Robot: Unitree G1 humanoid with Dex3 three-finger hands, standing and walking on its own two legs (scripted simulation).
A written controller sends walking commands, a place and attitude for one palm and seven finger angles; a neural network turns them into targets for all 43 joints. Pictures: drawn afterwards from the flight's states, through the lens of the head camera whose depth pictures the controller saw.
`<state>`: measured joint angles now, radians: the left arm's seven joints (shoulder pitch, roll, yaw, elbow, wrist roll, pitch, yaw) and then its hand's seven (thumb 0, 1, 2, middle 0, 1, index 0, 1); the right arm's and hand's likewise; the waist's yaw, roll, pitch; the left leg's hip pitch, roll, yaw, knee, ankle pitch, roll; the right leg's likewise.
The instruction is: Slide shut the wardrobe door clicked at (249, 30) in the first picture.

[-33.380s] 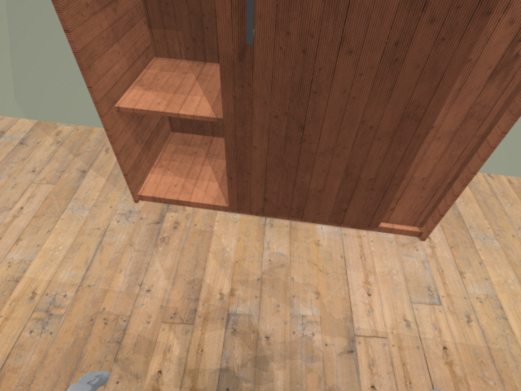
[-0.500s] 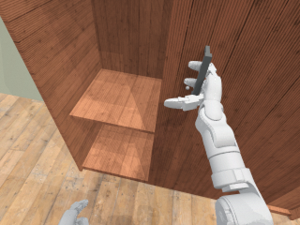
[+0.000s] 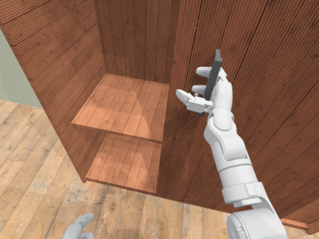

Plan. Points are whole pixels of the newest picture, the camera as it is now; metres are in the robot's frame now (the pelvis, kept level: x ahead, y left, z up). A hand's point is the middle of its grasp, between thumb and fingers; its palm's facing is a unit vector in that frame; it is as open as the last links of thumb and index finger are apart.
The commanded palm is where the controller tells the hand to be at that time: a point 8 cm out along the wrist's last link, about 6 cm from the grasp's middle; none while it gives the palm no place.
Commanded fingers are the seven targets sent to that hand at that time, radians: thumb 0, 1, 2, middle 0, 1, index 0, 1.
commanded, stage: grip the handle and tug to test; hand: right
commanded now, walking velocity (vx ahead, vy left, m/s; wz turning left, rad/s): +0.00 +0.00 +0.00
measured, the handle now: (208, 85) +0.45 -0.08 +0.18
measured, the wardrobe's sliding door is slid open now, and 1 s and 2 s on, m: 0.47 0.47 0.46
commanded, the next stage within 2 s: tug the door sideways, standing still in 0.98 s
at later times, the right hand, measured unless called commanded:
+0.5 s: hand (197, 94) +0.41 -0.05 +0.18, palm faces +0.10 +0.99 +0.02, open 4.8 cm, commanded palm +0.38 -0.10 +0.17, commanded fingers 0.00 -0.90 -0.90 0.45 1.40 0.45 1.40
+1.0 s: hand (197, 96) +0.41 -0.05 +0.18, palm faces +0.09 +1.00 +0.02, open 5.0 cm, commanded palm +0.36 -0.10 +0.17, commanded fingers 0.00 -0.90 -0.90 0.45 1.40 0.45 1.40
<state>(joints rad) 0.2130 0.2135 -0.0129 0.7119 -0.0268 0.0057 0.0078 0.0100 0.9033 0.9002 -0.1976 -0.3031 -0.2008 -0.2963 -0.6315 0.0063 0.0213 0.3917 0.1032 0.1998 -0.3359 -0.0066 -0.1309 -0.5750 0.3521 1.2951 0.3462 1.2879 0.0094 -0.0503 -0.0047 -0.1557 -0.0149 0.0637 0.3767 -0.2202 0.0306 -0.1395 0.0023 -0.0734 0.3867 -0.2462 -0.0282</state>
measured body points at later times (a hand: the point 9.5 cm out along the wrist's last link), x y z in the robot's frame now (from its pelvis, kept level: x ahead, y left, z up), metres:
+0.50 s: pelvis +0.01 +0.00 +0.00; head +0.00 +0.02 +0.45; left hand +0.15 +0.23 -0.11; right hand +0.40 -0.10 +0.18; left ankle -0.01 +0.10 -0.74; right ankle -0.02 -0.10 -0.74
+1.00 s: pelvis +0.02 +0.01 +0.00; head +0.02 +0.03 +0.45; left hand +0.17 +0.23 -0.11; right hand +0.40 -0.11 +0.18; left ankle -0.01 +0.10 -0.74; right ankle -0.02 -0.10 -0.74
